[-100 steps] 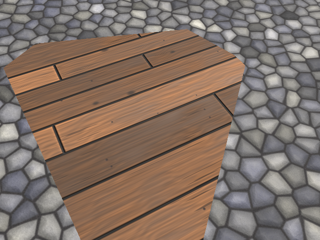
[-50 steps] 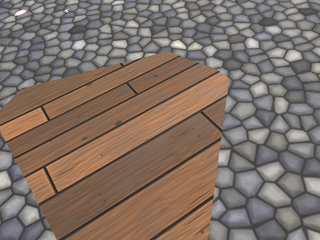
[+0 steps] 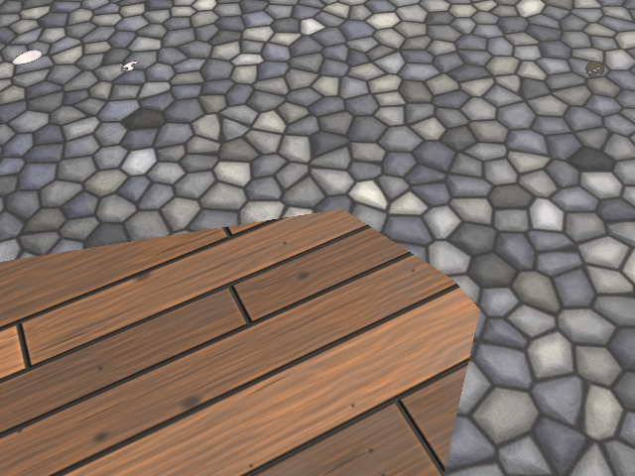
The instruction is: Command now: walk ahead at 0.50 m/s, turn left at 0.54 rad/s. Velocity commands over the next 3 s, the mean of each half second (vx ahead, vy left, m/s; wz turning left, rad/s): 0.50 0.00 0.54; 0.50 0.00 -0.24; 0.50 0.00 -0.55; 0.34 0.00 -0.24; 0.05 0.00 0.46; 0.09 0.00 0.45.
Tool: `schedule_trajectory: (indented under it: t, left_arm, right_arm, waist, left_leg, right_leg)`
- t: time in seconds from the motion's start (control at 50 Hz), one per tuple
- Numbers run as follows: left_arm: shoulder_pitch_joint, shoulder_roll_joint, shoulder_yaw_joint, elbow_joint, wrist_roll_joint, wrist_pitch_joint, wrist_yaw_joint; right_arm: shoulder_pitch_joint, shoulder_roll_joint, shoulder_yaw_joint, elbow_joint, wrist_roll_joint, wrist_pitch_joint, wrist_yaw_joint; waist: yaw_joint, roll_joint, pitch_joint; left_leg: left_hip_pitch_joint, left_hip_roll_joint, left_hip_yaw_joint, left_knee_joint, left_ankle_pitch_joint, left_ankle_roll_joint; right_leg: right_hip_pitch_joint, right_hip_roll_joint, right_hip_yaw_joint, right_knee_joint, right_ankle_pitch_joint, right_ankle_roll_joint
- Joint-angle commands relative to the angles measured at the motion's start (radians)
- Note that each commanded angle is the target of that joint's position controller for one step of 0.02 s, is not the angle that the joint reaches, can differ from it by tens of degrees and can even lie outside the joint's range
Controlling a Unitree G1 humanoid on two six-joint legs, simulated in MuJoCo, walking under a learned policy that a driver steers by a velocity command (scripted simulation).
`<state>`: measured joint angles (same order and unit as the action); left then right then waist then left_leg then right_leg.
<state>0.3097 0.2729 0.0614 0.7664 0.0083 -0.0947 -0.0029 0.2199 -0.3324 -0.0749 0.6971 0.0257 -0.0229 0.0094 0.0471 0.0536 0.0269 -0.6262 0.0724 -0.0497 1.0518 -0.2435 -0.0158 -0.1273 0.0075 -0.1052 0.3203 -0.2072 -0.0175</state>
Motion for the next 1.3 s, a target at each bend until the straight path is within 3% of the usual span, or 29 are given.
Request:
schedule_trajectory:
  t: [0.02, 0.16, 0.2, 0.24, 0.26, 0.28, 0.3, 0.32, 0.34, 0.36, 0.38, 0.44, 0.58, 0.68, 0.74, 0.78, 0.8, 0.82, 0.84, 0.86, 0.9, 0.92, 0.98, 1.08, 1.16, 1.24, 1.26, 1.28, 1.3]
  left_arm:
    - [-0.064, 0.152, 0.040, -0.058, -0.004, -0.019, 0.007]
    - [0.005, 0.213, 0.059, -0.003, -0.030, 0.009, 0.013]
    - [0.006, 0.243, 0.068, 0.000, -0.037, 0.023, 0.018]
    - [-0.007, 0.255, 0.069, -0.006, -0.045, 0.038, 0.025]
    - [0.006, 0.224, 0.055, -0.020, -0.029, 0.034, 0.030]
    - [0.116, 0.069, 0.004, -0.080, 0.019, 0.014, 0.014]
    - [0.027, 0.134, 0.006, -0.094, -0.013, -0.022, 0.002]
    - [-0.086, 0.195, 0.022, -0.127, -0.053, -0.039, -0.004]
    - [-0.104, 0.181, 0.015, -0.134, -0.047, -0.050, 0.001]
    - [-0.113, 0.176, 0.018, -0.118, -0.014, -0.048, 0.011]
    - [-0.078, 0.183, 0.023, -0.119, -0.003, -0.041, 0.011]
    - [-0.046, 0.152, 0.018, -0.098, 0.006, -0.011, 0.007]
    - [-0.257, 0.078, -0.018, -0.131, -0.019, -0.009, -0.018]
    - [-0.346, 0.094, -0.016, -0.177, -0.030, -0.011, -0.048]
    - [-0.299, 0.108, -0.009, -0.185, -0.027, -0.009, -0.062]
    - [-0.102, 0.166, 0.026, -0.141, -0.020, -0.003, -0.054]
    - [0.049, 0.224, 0.047, -0.119, -0.019, 0.003, -0.044]
    - [0.120, 0.318, 0.071, -0.114, -0.019, 0.003, -0.042]
    - [0.151, 0.225, 0.048, -0.106, -0.034, 0.007, -0.041]
    - [0.096, 0.186, 0.036, -0.117, -0.029, 0.013, -0.033]
    - [-0.007, 0.163, 0.027, -0.141, -0.020, 0.023, -0.027]
    - [-0.033, 0.162, 0.024, -0.153, -0.009, 0.022, -0.023]
    - [-0.064, 0.162, 0.026, -0.157, -0.015, 0.022, -0.013]
    - [-0.003, 0.199, 0.040, -0.123, -0.029, 0.033, 0.012]
    - [0.059, 0.195, 0.042, -0.093, -0.039, 0.049, 0.020]
    - [0.033, 0.172, 0.041, -0.097, -0.033, 0.062, 0.021]
    - [0.030, 0.130, 0.026, -0.107, -0.027, 0.060, 0.017]
    - [0.059, 0.063, 0.002, -0.123, -0.006, 0.057, 0.015]
    - [0.171, 0.048, -0.007, -0.159, -0.044, 0.048, 0.015]
  right_arm:
    - [-0.034, 0.001, 0.009, -0.086, -0.004, -0.008, 0.016]
    - [-0.221, -0.009, 0.014, -0.161, -0.001, -0.015, 0.055]
    - [-0.197, -0.041, -0.002, -0.171, -0.005, -0.010, 0.058]
    - [0.016, -0.111, -0.045, -0.124, -0.004, -0.001, 0.048]
    - [0.190, -0.177, -0.078, -0.079, 0.000, 0.011, 0.028]
    - [0.163, -0.302, -0.094, -0.085, 0.009, 0.006, 0.016]
    - [0.196, -0.233, -0.071, -0.122, 0.002, -0.010, 0.021]
    - [0.165, -0.173, -0.052, -0.104, -0.006, -0.026, 0.026]
    - [0.113, -0.150, -0.045, -0.101, -0.004, -0.034, 0.025]
    - [0.045, -0.111, -0.031, -0.107, -0.005, -0.035, 0.024]
    - [0.008, -0.106, -0.027, -0.122, -0.021, -0.038, 0.019]
    - [-0.012, -0.093, -0.022, -0.106, -0.022, -0.046, 0.008]
    - [0.091, -0.113, -0.011, -0.013, -0.020, -0.058, -0.008]
    - [0.150, -0.131, -0.016, 0.050, -0.020, -0.050, -0.005]
    - [0.134, -0.147, -0.022, 0.060, -0.020, -0.035, -0.015]
    - [0.101, -0.153, -0.020, 0.047, -0.025, -0.020, -0.025]
    - [0.104, -0.133, -0.007, 0.024, -0.037, -0.022, -0.035]
    - [0.213, -0.035, 0.025, -0.010, -0.049, -0.047, -0.023]
    - [0.174, -0.074, 0.025, 0.001, -0.041, -0.076, -0.008]
    - [0.074, -0.124, 0.012, -0.031, -0.002, -0.095, 0.007]
    - [-0.022, -0.106, 0.014, -0.054, -0.025, -0.109, 0.005]
    - [-0.005, -0.106, 0.010, -0.060, -0.036, -0.105, 0.002]
    - [0.043, -0.077, 0.015, -0.046, -0.045, -0.081, -0.007]
    - [-0.145, -0.025, 0.035, -0.089, -0.043, -0.080, -0.008]
    - [-0.226, -0.052, 0.024, -0.109, -0.023, -0.094, 0.005]
    - [-0.121, -0.102, -0.008, -0.083, -0.018, -0.109, 0.003]
    - [-0.024, -0.132, -0.022, -0.071, -0.030, -0.113, -0.004]
    - [0.119, -0.186, -0.036, -0.060, -0.038, -0.110, -0.013]
    - [0.170, -0.240, -0.052, -0.020, -0.039, -0.093, -0.005]
  waist:
    - [-0.018, -0.116, 0.012]
    - [0.024, -0.104, 0.062]
    - [-0.012, -0.132, 0.019]
    - [-0.142, -0.129, -0.108]
    - [-0.220, -0.072, -0.195]
    - [-0.088, 0.220, -0.276]
    - [-0.161, 0.116, -0.432]
    - [-0.179, 0.048, -0.274]
    - [-0.136, -0.010, -0.176]
    - [-0.094, -0.064, -0.103]
    - [-0.049, -0.006, -0.096]
    - [-0.018, -0.019, -0.077]
    - [-0.125, 0.005, 0.001]
    - [-0.153, -0.010, 0.056]
    - [-0.111, 0.010, 0.013]
    - [0.001, 0.010, -0.128]
    - [0.065, -0.039, -0.237]
    - [0.018, -0.281, -0.361]
    - [0.053, -0.257, -0.409]
    - [0.063, -0.195, -0.260]
    - [0.013, -0.018, -0.080]
    - [-0.025, -0.061, -0.062]
    - [-0.068, -0.104, -0.059]
    - [-0.002, -0.118, -0.024]
    - [0.021, -0.139, -0.031]
    - [-0.055, -0.177, -0.056]
    - [-0.104, -0.152, -0.139]
    - [-0.145, -0.008, -0.281]
    - [-0.083, 0.328, -0.342]
  left_leg:
    - [-0.089, 0.043, -0.030, -0.137, 0.133, -0.004]
    - [-0.017, 0.000, 0.072, -0.404, 0.197, 0.061]
    - [0.075, -0.057, 0.125, -0.421, 0.101, 0.102]
    - [0.381, -0.141, 0.166, -0.482, 0.102, 0.162]
    - [0.685, -0.100, 0.054, -0.497, 0.124, 0.205]
    - [1.031, 0.181, -0.504, -0.548, 0.004, 0.388]
    - [1.077, 0.265, -0.803, -0.723, -0.195, 0.447]
    - [0.976, 0.237, -0.662, -0.764, -0.148, 0.385]
    - [0.829, 0.196, -0.546, -0.766, -0.058, 0.352]
    - [0.686, 0.148, -0.436, -0.775, 0.071, 0.313]
    - [0.589, 0.135, -0.398, -0.786, 0.189, 0.324]
    - [0.459, 0.101, -0.284, -0.824, 0.344, 0.324]
    - [0.440, 0.057, -0.089, -0.875, 0.273, 0.232]
    - [0.659, 0.150, -0.086, -0.839, 0.316, 0.219]
    - [0.743, 0.162, -0.042, -0.730, 0.628, 0.185]
    - [0.709, 0.108, 0.030, -0.463, 0.958, 0.142]
    - [0.514, 0.079, 0.057, -0.211, 0.784, 0.105]
    - [0.083, -0.121, 0.075, 0.194, 0.102, 0.016]
    - [-0.075, -0.145, -0.066, 0.287, -0.296, 0.018]
    - [-0.157, -0.084, -0.088, 0.304, -0.233, 0.031]
    - [-0.123, -0.016, -0.051, 0.150, -0.119, 0.032]
    - [-0.061, 0.003, -0.052, 0.098, -0.091, 0.019]
    - [0.017, 0.011, -0.024, -0.019, -0.065, -0.032]
    - [0.110, -0.046, -0.003, -0.387, 0.261, -0.067]
    - [0.170, -0.082, -0.036, -0.532, 0.311, -0.052]
    - [0.329, -0.075, -0.035, -0.619, 0.195, 0.016]
    - [0.509, -0.011, -0.074, -0.621, 0.174, 0.059]
    - [0.761, 0.170, -0.259, -0.612, 0.111, 0.118]
    - [0.969, 0.355, -0.726, -0.714, -0.164, 0.270]
  right_leg:
    - [0.068, -0.274, 0.139, -0.174, 0.257, -0.167]
    - [0.169, -0.290, -0.021, -0.132, 0.380, -0.115]
    - [0.210, -0.291, -0.060, -0.016, 0.688, -0.094]
    - [0.151, -0.255, -0.110, 0.295, 0.883, -0.058]
    - [-0.067, -0.219, -0.111, 0.572, 0.661, -0.016]
    - [-0.536, -0.033, -0.054, 0.949, -0.327, 0.051]
    - [-0.646, 0.010, 0.189, 1.078, -0.408, 0.044]
    - [-0.725, -0.037, 0.203, 1.063, -0.301, 0.025]
    - [-0.698, -0.077, 0.196, 0.976, -0.210, 0.015]
    - [-0.630, -0.108, 0.189, 0.890, -0.156, 0.018]
    - [-0.554, -0.125, 0.204, 0.850, -0.121, 0.028]
    - [-0.476, -0.131, 0.174, 0.745, -0.077, 0.067]
    - [-0.433, -0.101, 0.118, 0.328, 0.382, 0.055]
    - [-0.557, -0.076, 0.132, 0.229, 0.270, -0.009]
    - [-0.492, -0.025, 0.100, 0.211, 0.124, -0.057]
    - [-0.202, 0.051, 0.035, 0.184, 0.131, -0.106]
    - [0.090, -0.055, 0.193, 0.208, 0.211, -0.166]
    - [0.465, -0.299, 0.707, 0.151, 0.070, -0.362]
    - [0.554, -0.332, 0.904, 0.027, -0.043, -0.369]
    - [0.449, -0.305, 0.767, 0.002, -0.083, -0.316]
    - [0.171, -0.229, 0.583, -0.044, 0.064, -0.266]
    - [0.079, -0.212, 0.550, -0.064, 0.167, -0.274]
    - [-0.055, -0.160, 0.455, -0.096, 0.295, -0.280]
    - [-0.163, -0.082, 0.365, -0.092, 0.227, -0.212]
    - [-0.090, -0.109, 0.456, -0.031, 0.130, -0.182]
    - [-0.029, -0.118, 0.535, 0.110, 0.147, -0.135]
    - [-0.074, -0.068, 0.492, 0.256, 0.148, -0.105]
    - [-0.204, 0.013, 0.386, 0.541, -0.088, -0.066]
    - [-0.546, 0.097, 0.281, 0.825, -0.402, -0.023]
